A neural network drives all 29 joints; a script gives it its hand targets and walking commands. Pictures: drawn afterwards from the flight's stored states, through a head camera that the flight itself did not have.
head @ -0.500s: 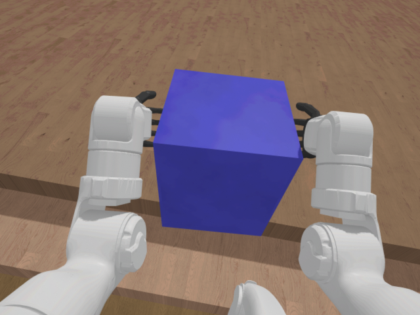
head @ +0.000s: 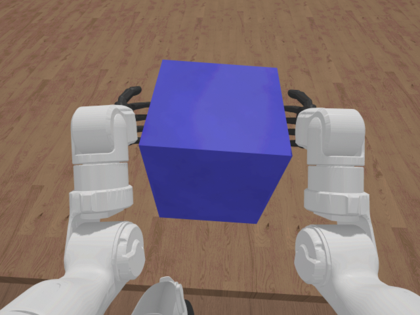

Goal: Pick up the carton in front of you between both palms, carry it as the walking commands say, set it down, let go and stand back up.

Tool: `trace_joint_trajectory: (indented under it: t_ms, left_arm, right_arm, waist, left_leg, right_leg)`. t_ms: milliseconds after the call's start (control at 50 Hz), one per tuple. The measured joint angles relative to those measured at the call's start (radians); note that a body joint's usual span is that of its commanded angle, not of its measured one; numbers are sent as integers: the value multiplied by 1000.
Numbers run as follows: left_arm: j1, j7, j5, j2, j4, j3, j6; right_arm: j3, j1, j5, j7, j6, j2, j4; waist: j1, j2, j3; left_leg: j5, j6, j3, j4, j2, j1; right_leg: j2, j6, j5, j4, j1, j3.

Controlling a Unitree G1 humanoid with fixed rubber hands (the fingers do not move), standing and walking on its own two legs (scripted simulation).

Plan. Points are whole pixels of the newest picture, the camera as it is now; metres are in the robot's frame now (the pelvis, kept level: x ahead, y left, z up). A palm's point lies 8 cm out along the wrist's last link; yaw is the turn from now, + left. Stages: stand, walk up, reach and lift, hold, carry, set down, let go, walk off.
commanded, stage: carry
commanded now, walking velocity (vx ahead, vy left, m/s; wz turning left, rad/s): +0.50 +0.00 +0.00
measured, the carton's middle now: (213, 148) +0.41 -0.03 +0.09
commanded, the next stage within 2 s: none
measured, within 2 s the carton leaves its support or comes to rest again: neither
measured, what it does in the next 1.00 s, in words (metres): climbs: right foot 0.12 m higher, then left foot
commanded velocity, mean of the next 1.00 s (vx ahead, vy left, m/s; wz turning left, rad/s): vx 0.50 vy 0.00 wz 0.00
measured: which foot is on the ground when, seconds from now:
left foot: down 0.00-0.46, up 0.48-0.94, down 0.96-1.00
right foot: up 0.00-0.44, down 0.46-0.98, up 1.00-1.00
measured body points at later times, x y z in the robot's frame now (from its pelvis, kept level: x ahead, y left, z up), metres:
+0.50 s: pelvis +0.33 -0.07 +0.12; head +0.34 -0.05 +0.57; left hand +0.72 +0.11 +0.30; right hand +0.73 -0.20 +0.30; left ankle +0.16 +0.09 -0.57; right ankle +0.51 -0.16 -0.52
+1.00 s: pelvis +0.60 -0.04 +0.20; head +0.59 -0.04 +0.65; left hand +0.99 +0.10 +0.40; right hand +0.99 -0.20 +0.40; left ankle +0.69 +0.05 -0.52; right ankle +0.51 -0.16 -0.50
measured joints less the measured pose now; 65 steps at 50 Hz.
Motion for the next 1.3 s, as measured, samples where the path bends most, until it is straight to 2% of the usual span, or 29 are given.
trace_joint_trajectory:
  t_ms: [40, 60, 100, 140, 200, 280, 320, 380, 440, 460, 480, 500, 540, 580, 600, 640, 700, 740, 820, 920, 960, 980, 1000, 1040, 1060, 1100, 1180, 1240, 1300]
  left_arm:
    - [-21, -21, 13, 21, 19, 18, -7]
    - [-21, -27, 21, 22, 19, 27, -7]
    - [-11, -29, 34, 9, -4, 41, 6]
    - [-3, -29, 41, -5, -51, 43, 22]
    - [-21, -28, 43, -8, -113, 38, 36]
    - [-67, -28, 42, 11, -99, 28, 39]
    - [-85, -28, 49, 12, -55, 15, 40]
    - [-104, -22, 52, 15, 30, -9, 46]
    - [-122, -5, 45, 17, 126, -33, 39]
    - [-120, -2, 41, 15, 157, -41, 30]
    - [-112, 3, 35, 11, 179, -49, 16]
    - [-105, 10, 30, 4, 193, -63, 1]
    - [-78, 28, 20, -13, 206, -83, -22]
    - [-36, 39, -1, -19, 180, -94, -21]
    - [-23, 45, -14, -19, 162, -97, -19]
    - [-16, 63, -28, -26, 122, -97, -19]
    - [-19, 66, -23, -40, 53, -81, -28]
    - [-23, 65, -17, -48, 6, -65, -30]
    - [-33, 59, -1, -56, -48, -38, -25]
    - [-40, 42, 21, -48, 6, -42, -8]
    - [-46, 36, 27, -35, 51, -47, 2]
    - [-51, 18, 18, -24, 74, -44, 5]
    - [-48, 13, 16, -11, 95, -42, 3]
    - [-32, 5, 14, 2, 132, -34, 2]
    - [-25, 4, 17, 1, 151, -34, 3]
    - [-10, 4, 26, -5, 182, -38, 2]
    - [34, 3, 29, -16, 186, -57, -16]
    - [62, 4, 26, -21, 152, -67, -36]
    - [87, 4, 19, -25, 112, -71, -60]
  right_arm:
    - [26, -8, 17, -20, -18, 5, 18]
    - [37, 2, 27, -31, -23, 10, 17]
    - [42, 26, 43, -42, -14, 13, -10]
    - [36, 31, 57, -48, 2, 10, -49]
    - [12, 8, 65, -55, 14, 11, -104]
    - [-17, -33, 46, -45, 14, 14, -98]
    - [-27, -40, 37, -34, 24, 6, -72]
    - [-48, -53, 22, -17, 45, -9, -6]
    - [-69, -59, -5, 1, 52, -17, 65]
    - [-76, -54, -15, 10, 50, -19, 86]
    - [-81, -51, -25, 19, 43, -24, 107]
    - [-88, -46, -34, 28, 31, -29, 123]
    - [-100, -26, -46, 44, 16, -36, 140]
    - [-99, 5, -51, 46, 22, -27, 117]
    - [-98, 19, -53, 46, 27, -21, 93]
    - [-95, 35, -53, 37, 32, -15, 38]
    - [-92, 34, -46, 35, 32, -14, -36]
    - [-88, 25, -40, 34, 30, -16, -73]
    - [-76, 8, -28, 28, 25, -18, -103]
    - [-63, -10, -19, 25, 32, -34, -27]
    - [-53, -31, -17, 24, 32, -41, 42]
    - [-47, -41, -18, 25, 22, -40, 79]
    - [-40, -44, -21, 24, 9, -33, 112]
    - [-25, -29, -26, 20, -3, -17, 158]
    - [-18, -11, -26, 16, -4, -12, 170]
    - [-12, 29, -21, 16, -5, -7, 179]
    - [-7, 93, -18, 16, -21, 6, 159]
    - [-6, 127, -21, 15, -40, 17, 118]
    - [-7, 154, -30, 13, -61, 33, 69]
  waist:
    - [-45, -24, 40]
    - [-60, -39, 55]
    - [-73, -52, 77]
    - [-71, -40, 97]
    - [-60, -25, 104]
    - [-54, -27, 62]
    - [-40, -24, 38]
    - [-6, -4, -14]
    - [47, -7, -59]
    - [77, -14, -63]
    - [117, -1, -51]
    - [147, 6, -34]
    - [185, 21, 4]
    - [199, 38, 24]
    - [198, 38, 34]
    - [190, 30, 60]
    - [175, 18, 88]
    - [161, 19, 83]
    - [137, 28, 38]
    - [106, 21, -51]
    - [91, 15, -85]
    - [79, 1, -97]
    - [66, -10, -103]
    - [49, -8, -107]
    - [44, -6, -107]
    - [39, -8, -101]
    - [44, -12, -73]
    - [57, -16, -46]
    - [74, -21, -27]
  left_leg:
    - [-62, -4, 6, -13, -17, 58]
    - [-79, -11, 8, -33, -24, 91]
    - [-79, -28, 4, -113, -32, 175]
    - [-68, -41, -5, -204, -27, 262]
    - [-63, -50, -20, -323, -12, 375]
    - [-85, -78, -50, -440, 11, 513]
    - [-89, -96, -65, -524, 33, 605]
    - [-63, -107, -76, -696, 79, 745]
    - [-20, -116, -80, -738, 116, 820]
    - [-12, -119, -85, -659, 126, 810]
    - [1, -116, -99, -508, 150, 768]
    - [-9, -121, -160, -262, 138, 674]
    - [-12, -101, -272, 230, 55, 471]
    - [106, -70, -301, 528, 15, 334]
    - [71, -58, -298, 611, 3, 281]
    - [-13, -43, -271, 662, -5, 188]
    - [-145, -46, -216, 514, 0, 96]
    - [-166, -54, -187, 365, 11, 56]
    - [-81, -74, -155, 66, 45, 40]
    - [28, -87, -109, -316, 43, 178]
    - [80, -75, -70, -455, 24, 279]
    - [132, -65, -57, -452, 16, 293]
    - [112, -59, -50, -415, 9, 295]
    - [42, -53, -50, -392, 10, 323]
    - [23, -54, -53, -404, 12, 346]
    - [17, -68, -59, -454, 14, 397]
    - [19, -72, -63, -565, 13, 506]
    - [12, -84, -62, -638, 13, 587]
    - [-16, -105, -58, -682, 16, 662]
  right_leg:
    - [80, 6, -31, 535, -214, 154]
    - [127, -1, -39, 755, -310, 191]
    - [181, -27, -47, 1018, -473, 185]
    - [190, -51, -82, 1097, -612, 136]
    - [162, -75, -160, 1089, -785, 69]
    - [118, -96, -315, 1258, -1027, 54]
    - [84, -89, -298, 1186, -1099, 37]
    - [49, -88, -186, 850, -1074, -39]
    - [89, -103, -90, 498, -899, -99]
    - [116, -99, -51, 381, -808, -107]
    - [136, -94, 34, 343, -758, -119]
    - [142, -91, 29, 353, -733, -123]
    - [151, -88, -27, 335, -670, -123]
    - [166, -83, -49, 273, -601, -123]
    - [166, -78, -49, 237, -570, -121]
    - [160, -73, -42, 164, -508, -116]
    - [148, -67, -32, 59, -424, -102]
    - [143, -60, -31, 2, -380, -96]
    - [144, -39, -53, -77, -297, -84]
    - [138, 2, -138, -105, -184, -67]
    - [126, 22, -203, -53, -153, -55]
    - [110, 28, -235, 19, -166, -47]
    - [106, 33, -252, 129, -199, -22]
    - [131, 27, -283, 362, -292, 19]
    - [141, 23, -276, 440, -337, 24]
    - [140, 23, -221, 490, -413, 20]
    - [108, 42, -99, 357, -510, 11]
    - [87, 53, -8, 157, -524, 0]
    - [86, 49, 90, -43, -493, -27]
